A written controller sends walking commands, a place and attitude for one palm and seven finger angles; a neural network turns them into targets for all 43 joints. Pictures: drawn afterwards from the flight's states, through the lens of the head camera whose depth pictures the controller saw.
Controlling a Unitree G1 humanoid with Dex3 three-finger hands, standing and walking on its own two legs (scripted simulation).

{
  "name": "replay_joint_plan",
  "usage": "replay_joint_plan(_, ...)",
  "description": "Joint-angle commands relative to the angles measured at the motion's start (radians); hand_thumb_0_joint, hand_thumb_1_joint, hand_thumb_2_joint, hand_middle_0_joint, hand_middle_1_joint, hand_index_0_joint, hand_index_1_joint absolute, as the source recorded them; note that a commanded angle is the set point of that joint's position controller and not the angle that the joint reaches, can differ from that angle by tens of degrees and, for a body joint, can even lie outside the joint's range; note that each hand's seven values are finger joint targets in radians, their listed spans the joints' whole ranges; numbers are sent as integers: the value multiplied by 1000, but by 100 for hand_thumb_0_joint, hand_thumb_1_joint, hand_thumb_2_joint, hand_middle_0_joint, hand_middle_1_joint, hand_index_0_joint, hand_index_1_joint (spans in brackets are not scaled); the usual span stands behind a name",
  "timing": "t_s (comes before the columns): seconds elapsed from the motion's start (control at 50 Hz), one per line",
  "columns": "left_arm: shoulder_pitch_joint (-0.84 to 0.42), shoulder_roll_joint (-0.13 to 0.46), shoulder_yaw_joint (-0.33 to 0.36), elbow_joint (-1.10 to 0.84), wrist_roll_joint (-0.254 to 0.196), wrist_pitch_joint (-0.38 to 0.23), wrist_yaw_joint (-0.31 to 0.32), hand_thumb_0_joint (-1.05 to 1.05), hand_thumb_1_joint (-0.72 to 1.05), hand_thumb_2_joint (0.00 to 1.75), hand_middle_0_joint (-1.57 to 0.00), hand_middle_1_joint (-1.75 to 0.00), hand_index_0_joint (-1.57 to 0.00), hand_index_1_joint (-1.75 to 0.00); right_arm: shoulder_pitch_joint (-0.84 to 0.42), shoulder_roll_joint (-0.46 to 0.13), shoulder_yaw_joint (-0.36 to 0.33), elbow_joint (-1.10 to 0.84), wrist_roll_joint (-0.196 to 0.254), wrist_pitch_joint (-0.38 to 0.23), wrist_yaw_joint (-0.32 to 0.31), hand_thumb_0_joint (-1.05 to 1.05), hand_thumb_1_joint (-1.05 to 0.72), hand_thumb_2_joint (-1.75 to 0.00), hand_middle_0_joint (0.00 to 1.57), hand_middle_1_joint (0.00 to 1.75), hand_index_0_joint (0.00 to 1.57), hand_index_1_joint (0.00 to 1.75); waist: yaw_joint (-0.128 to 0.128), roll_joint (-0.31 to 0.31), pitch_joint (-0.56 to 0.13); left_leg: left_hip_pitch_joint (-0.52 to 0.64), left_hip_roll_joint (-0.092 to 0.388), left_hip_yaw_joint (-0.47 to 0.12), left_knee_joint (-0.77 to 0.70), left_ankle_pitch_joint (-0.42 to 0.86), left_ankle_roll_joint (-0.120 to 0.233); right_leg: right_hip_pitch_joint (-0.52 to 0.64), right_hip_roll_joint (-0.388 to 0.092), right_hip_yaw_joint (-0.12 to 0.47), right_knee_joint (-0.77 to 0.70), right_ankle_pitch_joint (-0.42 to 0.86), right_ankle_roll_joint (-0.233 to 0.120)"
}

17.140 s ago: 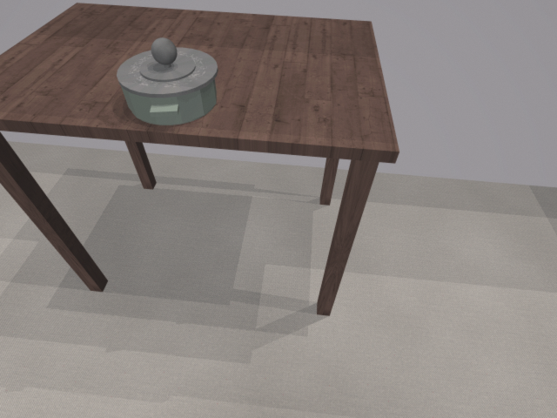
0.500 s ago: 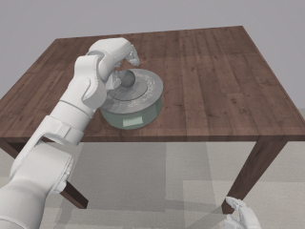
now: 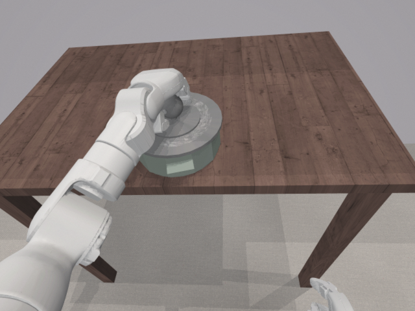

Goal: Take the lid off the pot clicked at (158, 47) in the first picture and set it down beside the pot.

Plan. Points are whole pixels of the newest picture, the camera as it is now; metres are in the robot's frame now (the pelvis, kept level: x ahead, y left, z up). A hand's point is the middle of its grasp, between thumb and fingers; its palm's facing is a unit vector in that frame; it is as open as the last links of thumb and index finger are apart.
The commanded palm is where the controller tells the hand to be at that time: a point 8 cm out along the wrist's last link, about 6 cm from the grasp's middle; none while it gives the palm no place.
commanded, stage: lower the open fingers around the knob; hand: left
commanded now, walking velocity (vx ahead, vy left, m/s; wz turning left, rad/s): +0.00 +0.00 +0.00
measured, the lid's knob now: (170, 106) +0.47 +0.07 +0.17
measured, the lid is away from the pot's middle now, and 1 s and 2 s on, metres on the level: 0.00 0.00 0.00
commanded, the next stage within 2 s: close the fingers and squeeze the knob in 0.24 s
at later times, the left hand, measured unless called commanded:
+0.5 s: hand (168, 107) +0.45 +0.07 +0.18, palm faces -0.22 -0.05 -0.97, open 10.1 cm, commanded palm +0.42 +0.09 +0.25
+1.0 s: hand (165, 108) +0.44 +0.08 +0.19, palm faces -0.20 -0.05 -0.98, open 8.2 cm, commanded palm +0.41 +0.09 +0.25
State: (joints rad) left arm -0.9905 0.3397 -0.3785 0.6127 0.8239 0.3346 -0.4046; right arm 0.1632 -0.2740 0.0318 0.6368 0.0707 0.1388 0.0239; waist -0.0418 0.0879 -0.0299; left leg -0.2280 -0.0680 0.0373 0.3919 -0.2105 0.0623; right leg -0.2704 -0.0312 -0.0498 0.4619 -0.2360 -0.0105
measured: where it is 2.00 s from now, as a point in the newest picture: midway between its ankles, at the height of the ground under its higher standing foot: outside the picture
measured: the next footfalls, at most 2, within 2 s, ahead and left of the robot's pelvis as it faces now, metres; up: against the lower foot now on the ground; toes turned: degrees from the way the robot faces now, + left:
none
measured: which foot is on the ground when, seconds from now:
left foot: down 0.00-1.00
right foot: down 0.00-1.00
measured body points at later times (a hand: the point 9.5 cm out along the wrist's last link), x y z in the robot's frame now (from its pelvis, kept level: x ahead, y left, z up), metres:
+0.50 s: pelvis +0.01 +0.00 +0.00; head +0.02 -0.04 +0.45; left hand +0.46 +0.08 +0.23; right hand +0.15 -0.24 -0.13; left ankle -0.01 +0.08 -0.74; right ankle +0.00 -0.11 -0.74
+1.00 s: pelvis +0.00 +0.00 +0.00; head +0.00 -0.05 +0.45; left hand +0.44 +0.08 +0.24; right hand +0.16 -0.23 -0.12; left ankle -0.01 +0.08 -0.74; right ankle +0.00 -0.11 -0.74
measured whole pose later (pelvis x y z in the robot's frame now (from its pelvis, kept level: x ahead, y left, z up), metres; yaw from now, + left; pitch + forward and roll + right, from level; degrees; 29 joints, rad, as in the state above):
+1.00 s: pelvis +0.00 +0.00 +0.00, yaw +0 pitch +2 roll +1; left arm -0.99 0.33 -0.38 0.60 0.83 0.34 -0.38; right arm 0.14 -0.26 0.04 0.64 0.07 0.16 0.03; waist -0.03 0.09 -0.04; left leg -0.22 -0.07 0.03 0.39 -0.21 0.06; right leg -0.26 -0.03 -0.05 0.46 -0.24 -0.01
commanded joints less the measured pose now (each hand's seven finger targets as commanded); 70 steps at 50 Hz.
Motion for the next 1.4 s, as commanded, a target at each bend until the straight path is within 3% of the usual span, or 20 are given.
replay_joint_plan(0.0, -602, 182, 102, -192, 36, -15, 56, 0, -42, 174, -87, -8, -87, -8, -96, -93, -28, -137, 1, -53, -7, 0, -90, -90, 20, 30, 20, 30, -7, -131, -389, 129, 12, -62, -23, 263, 6, 160, 31, 19, -18, 327, -37)
replay_joint_plan(0.06, -577, 226, 147, -149, 43, -18, 69, 0, -42, 174, -87, -8, -87, -8, -81, -96, -31, -124, -5, -58, -7, 0, -90, -90, 20, 30, 20, 30, -1, -143, -410, 126, 12, -63, -18, 283, 6, 179, 31, 23, -18, 349, -37)
replay_joint_plan(0.1, -539, 152, 98, -92, 36, -9, 66, 0, -42, 174, -87, -8, -87, -8, -75, -96, -31, -118, -1, -52, -4, 0, -90, -90, 20, 30, 20, 30, -7, -158, -344, 107, 15, -59, -24, 267, 5, 140, 32, 12, -23, 330, -37)
replay_joint_plan(0.2, -586, 137, 78, -170, 36, -19, 67, 0, -42, 174, -87, -8, -87, -8, -85, -91, -36, -131, -1, -55, 3, 0, -90, -90, 20, 30, 20, 30, -9, -130, -408, 152, 15, -64, -14, 320, 7, 157, 30, 19, -17, 363, -37)
replay_joint_plan(0.26, -546, 273, 199, -139, 40, -18, 75, 0, -42, 174, -87, -8, -87, -8, -77, -103, -32, -125, -9, -53, -1, 0, -90, -90, 20, 30, 20, 30, 13, -164, -421, 112, 13, -60, -18, 324, 9, 219, 27, 28, -18, 400, -35)
replay_joint_plan(0.32, -521, 142, 90, -157, 33, -13, 61, 0, -42, 174, -87, -8, -87, -8, -93, -94, -35, -132, 0, -48, 7, 0, -90, -90, 20, 30, 20, 30, -1, -146, -379, 136, 19, -60, -12, 373, 7, 163, 27, 16, -16, 402, -35)
replay_joint_plan(0.34, -493, 120, 85, -179, 9, -18, 61, 0, -30, 138, -81, -8, -81, -8, -88, -101, -43, -139, 0, -44, 11, 0, -90, -90, 20, 30, 20, 30, -4, -141, -386, 153, 21, -67, -1, 402, 8, 157, 25, 16, -20, 407, -38)
replay_joint_plan(0.42, -529, 196, 136, -213, 36, -8, 63, 0, -25, 136, -84, -8, -84, -8, -103, -94, -37, -139, -3, -41, 14, 0, -90, -90, 20, 30, 20, 30, 8, -154, -416, 151, 18, -61, -9, 364, 7, 186, 30, 19, -15, 397, -36)
replay_joint_plan(0.56, -521, 203, 134, -266, 30, -13, 64, 0, -16, 133, -89, -8, -89, -8, -137, -88, -31, -152, -3, -35, 14, 0, -90, -90, 20, 30, 20, 30, 15, -138, -436, 143, 14, -56, -7, 357, 6, 215, 23, 27, -11, 410, -36)
replay_joint_plan(0.64, -485, 111, 69, -220, 6, 0, 60, 0, -11, 130, -80, -35, -80, -35, -138, -94, -34, -149, 6, -16, 17, 0, -90, -90, 20, 30, 20, 30, -6, -148, -348, 128, 18, -61, -4, 312, 2, 137, 27, 11, -22, 351, -41)
replay_joint_plan(0.68, -542, 191, 121, -248, 31, 0, 64, 0, -8, 129, -78, -44, -78, -44, -147, -89, -29, -148, 2, -23, 13, 0, -90, -90, 20, 30, 20, 30, 6, -142, -397, 137, 14, -58, -8, 289, 4, 173, 30, 19, -15, 348, -40)
replay_joint_plan(0.8, -537, 137, 76, -137, 34, 7, 65, 0, 0, 123, -75, -61, -75, -61, -144, -86, -17, -133, 6, -16, 1, 0, -90, -90, 20, 30, 20, 30, -3, -169, -316, 85, 14, -51, -28, 206, -1, 134, 28, 12, -24, 286, -38)
replay_joint_plan(0.88, -547, 224, 148, -213, 40, -9, 71, 0, 6, 119, -75, -69, -75, -69, -147, -85, -23, -150, -5, -31, 1, 0, -90, -90, 20, 30, 20, 30, 17, -139, -430, 120, 10, -58, -13, 275, 4, 216, 23, 29, -11, 355, -41)
replay_joint_plan(0.94, -464, 142, 99, -154, 9, -4, 61, 0, 11, 115, -75, -74, -75, -74, -137, -94, -30, -148, 2, -21, 5, 0, -90, -90, 20, 30, 20, 30, 2, -177, -340, 82, 14, -51, -17, 232, 4, 173, 21, 18, -28, 326, -38)
replay_joint_plan(1.0, -510, 158, 92, -174, 28, -1, 54, 0, 15, 111, -76, -78, -76, -78, -155, -88, -20, -153, 5, -22, 3, 0, -90, -90, 20, 30, 20, 30, 6, -153, -327, 79, 12, -46, -31, 196, 2, 165, 24, 20, -27, 290, -36)
replay_joint_plan(1.06, -538, 216, 135, -247, 29, -14, 61, 0, 20, 107, -77, -82, -77, -82, -147, -87, -25, -159, -1, -35, 1, 0, -90, -90, 20, 30, 20, 30, 14, -132, -416, 118, 7, -57, -18, 242, 7, 212, 24, 31, -20, 329, -37)
replay_joint_plan(1.14, -481, 193, 130, -168, 6, -10, 55, 0, 26, 100, -79, -86, -79, -86, -131, -104, -30, -142, 4, -28, -5, 0, -90, -90, 20, 30, 20, 30, 2, -172, -321, 73, 13, -48, -29, 193, 8, 173, 23, 22, -38, 297, -35)
replay_joint_plan(1.26, -516, 264, 176, -173, 32, -11, 59, 0, 27, 103, -79, -84, -79, -84, -124, -99, -25, -138, 1, -39, -10, 0, -90, -90, 20, 30, 20, 30, 14, -170, -355, 74, 10, -46, -37, 174, 8, 203, 25, 32, -37, 282, -31)
replay_joint_plan(1.3, -510, 203, 122, -171, 31, -11, 53, 0, 27, 106, -78, -83, -79, -83, -133, -93, -25, -145, 4, -44, -10, 0, -90, -90, 20, 30, 20, 30, 9, -149, -344, 82, 8, -45, -32, 194, 9, 185, 25, 30, -33, 298, -33)
replay_joint_plan(1.38, -514, 243, 155, -180, 35, -12, 53, 0, 29, 109, -79, -83, -80, -82, -133, -98, -25, -145, 1, -44, -10, 0, -90, -90, 20, 30, 20, 30, 13, -153, -354, 78, 9, -46, -33, 203, 8, 203, 24, 31, -32, 310, -34)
